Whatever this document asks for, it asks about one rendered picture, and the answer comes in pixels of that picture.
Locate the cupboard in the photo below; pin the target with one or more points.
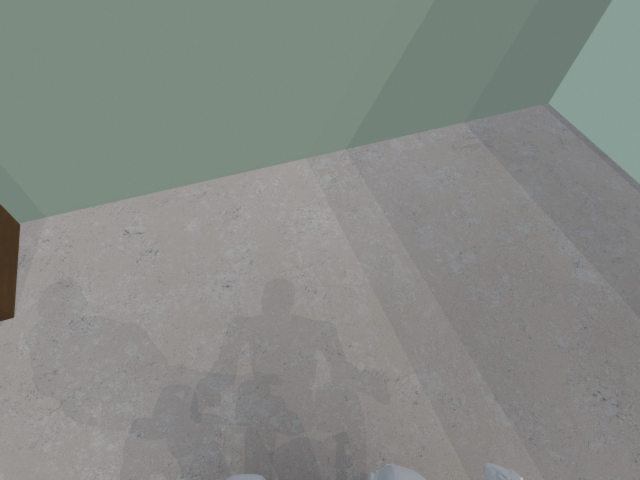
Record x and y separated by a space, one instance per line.
9 247

